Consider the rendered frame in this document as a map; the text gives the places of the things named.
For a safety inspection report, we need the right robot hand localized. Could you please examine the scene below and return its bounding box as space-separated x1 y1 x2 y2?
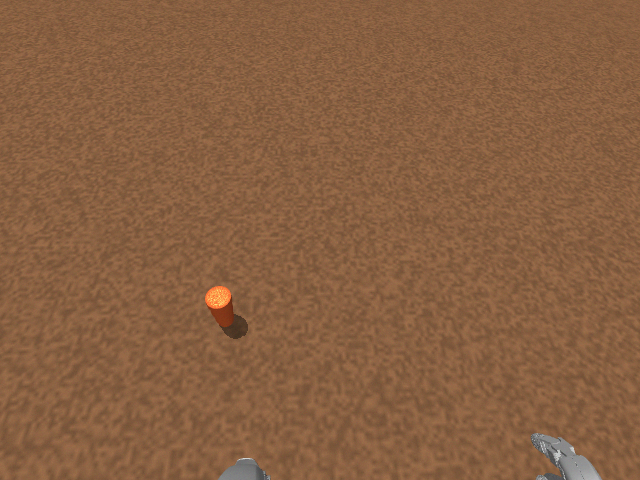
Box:
531 433 602 480

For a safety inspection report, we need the cup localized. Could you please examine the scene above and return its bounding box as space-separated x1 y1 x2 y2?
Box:
205 286 234 327

